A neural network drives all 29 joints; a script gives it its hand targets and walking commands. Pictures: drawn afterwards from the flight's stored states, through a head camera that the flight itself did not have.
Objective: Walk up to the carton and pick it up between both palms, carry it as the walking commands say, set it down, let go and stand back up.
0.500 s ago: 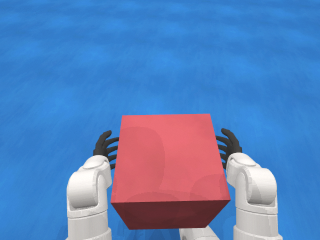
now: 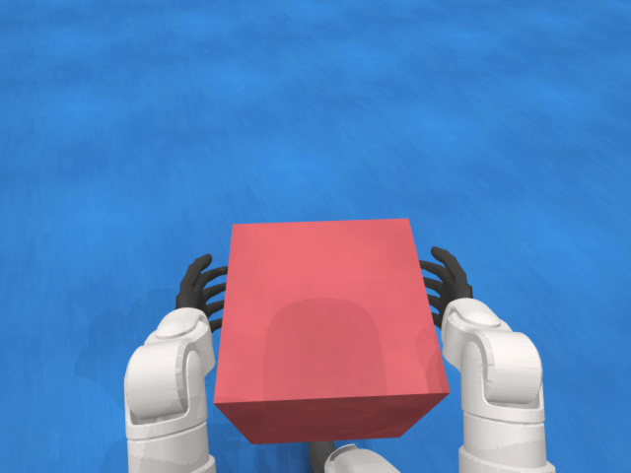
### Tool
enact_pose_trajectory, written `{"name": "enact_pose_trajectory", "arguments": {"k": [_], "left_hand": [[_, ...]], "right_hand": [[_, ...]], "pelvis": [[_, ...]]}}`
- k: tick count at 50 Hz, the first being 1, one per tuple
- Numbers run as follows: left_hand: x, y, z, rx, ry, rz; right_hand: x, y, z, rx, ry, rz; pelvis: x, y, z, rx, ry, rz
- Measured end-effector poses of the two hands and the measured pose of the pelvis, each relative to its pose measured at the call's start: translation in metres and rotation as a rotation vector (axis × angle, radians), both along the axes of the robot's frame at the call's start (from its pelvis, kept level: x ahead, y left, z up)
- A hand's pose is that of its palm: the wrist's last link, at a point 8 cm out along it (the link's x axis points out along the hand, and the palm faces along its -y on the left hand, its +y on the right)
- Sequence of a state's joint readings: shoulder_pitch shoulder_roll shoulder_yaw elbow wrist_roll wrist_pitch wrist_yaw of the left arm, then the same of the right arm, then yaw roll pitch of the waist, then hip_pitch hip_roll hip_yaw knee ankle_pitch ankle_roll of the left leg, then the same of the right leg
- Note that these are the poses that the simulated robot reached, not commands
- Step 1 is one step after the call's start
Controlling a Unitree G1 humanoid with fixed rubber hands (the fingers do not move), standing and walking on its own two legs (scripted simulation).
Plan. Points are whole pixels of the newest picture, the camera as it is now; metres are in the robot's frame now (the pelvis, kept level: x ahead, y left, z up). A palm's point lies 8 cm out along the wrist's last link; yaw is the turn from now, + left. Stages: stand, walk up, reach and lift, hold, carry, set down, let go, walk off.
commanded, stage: carry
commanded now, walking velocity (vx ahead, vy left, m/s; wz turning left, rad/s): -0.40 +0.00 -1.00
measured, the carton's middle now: (323, 340) +0.28 +0.00 +0.00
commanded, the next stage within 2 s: none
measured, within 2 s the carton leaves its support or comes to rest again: neither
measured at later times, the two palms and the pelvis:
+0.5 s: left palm (364, 468) +0.12 -0.03 +0.07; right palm out of the picture +0.04 -0.32 +0.08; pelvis -0.17 -0.10 +0.00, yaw -13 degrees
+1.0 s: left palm out of the picture +0.05 -0.02 +0.09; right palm out of the picture -0.02 -0.31 +0.09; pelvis -0.24 -0.11 +0.01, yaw -13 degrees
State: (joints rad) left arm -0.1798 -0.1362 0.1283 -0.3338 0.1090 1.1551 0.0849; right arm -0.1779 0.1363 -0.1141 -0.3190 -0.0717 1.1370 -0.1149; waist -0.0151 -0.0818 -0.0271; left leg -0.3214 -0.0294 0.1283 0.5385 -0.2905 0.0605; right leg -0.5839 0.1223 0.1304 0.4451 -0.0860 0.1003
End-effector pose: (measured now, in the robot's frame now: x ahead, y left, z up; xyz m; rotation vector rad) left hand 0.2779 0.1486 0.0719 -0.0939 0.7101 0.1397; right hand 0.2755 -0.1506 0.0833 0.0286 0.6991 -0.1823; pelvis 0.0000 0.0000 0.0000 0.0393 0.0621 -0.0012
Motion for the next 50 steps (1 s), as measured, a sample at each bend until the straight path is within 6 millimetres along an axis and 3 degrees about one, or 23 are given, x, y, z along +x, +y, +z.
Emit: {"name": "enact_pose_trajectory", "arguments": {"k": [5, 9, 13, 17, 20, 25, 33, 37, 50], "left_hand": [[-0.027, -0.042, 0.022, 0.016, -0.013, -0.086], [-0.046, -0.071, 0.027, 0.019, -0.030, -0.109], [-0.071, -0.115, 0.011, 0.032, -0.027, -0.148], [-0.107, -0.154, -0.008, 0.075, 0.062, -0.236], [-0.130, -0.170, -0.009, 0.080, 0.075, -0.277], [-0.155, -0.176, 0.003, 0.056, 0.019, -0.283], [-0.196, -0.146, 0.011, 0.003, 0.002, -0.199], [-0.208, -0.140, 0.018, 0.000, -0.012, -0.168], [-0.232, -0.171, 0.017, 0.035, 0.009, -0.236]], "right_hand": [[-0.052, -0.041, 0.018, 0.017, -0.012, -0.086], [-0.081, -0.069, 0.018, 0.026, -0.028, -0.114], [-0.117, -0.112, -0.002, 0.032, -0.027, -0.146], [-0.173, -0.147, -0.023, 0.068, 0.064, -0.232], [-0.207, -0.160, -0.023, 0.067, 0.078, -0.267], [-0.234, -0.165, -0.006, 0.043, 0.022, -0.272], [-0.250, -0.140, 0.017, -0.015, 0.005, -0.183], [-0.256, -0.136, 0.021, -0.017, -0.010, -0.155], [-0.300, -0.163, 0.010, 0.024, 0.011, -0.228]], "pelvis": [[-0.034, -0.020, 0.012, -0.061, -0.025, -0.071], [-0.061, -0.041, 0.008, -0.081, -0.006, -0.138], [-0.092, -0.072, -0.009, -0.079, 0.012, -0.192], [-0.125, -0.088, -0.004, -0.044, 0.008, -0.209], [-0.144, -0.094, 0.000, -0.027, 0.007, -0.220], [-0.169, -0.099, 0.002, -0.021, 0.020, -0.223], [-0.199, -0.095, 0.007, -0.032, 0.009, -0.212], [-0.209, -0.097, 0.005, -0.032, -0.004, -0.215], [-0.244, -0.106, 0.005, -0.036, -0.015, -0.217]]}}
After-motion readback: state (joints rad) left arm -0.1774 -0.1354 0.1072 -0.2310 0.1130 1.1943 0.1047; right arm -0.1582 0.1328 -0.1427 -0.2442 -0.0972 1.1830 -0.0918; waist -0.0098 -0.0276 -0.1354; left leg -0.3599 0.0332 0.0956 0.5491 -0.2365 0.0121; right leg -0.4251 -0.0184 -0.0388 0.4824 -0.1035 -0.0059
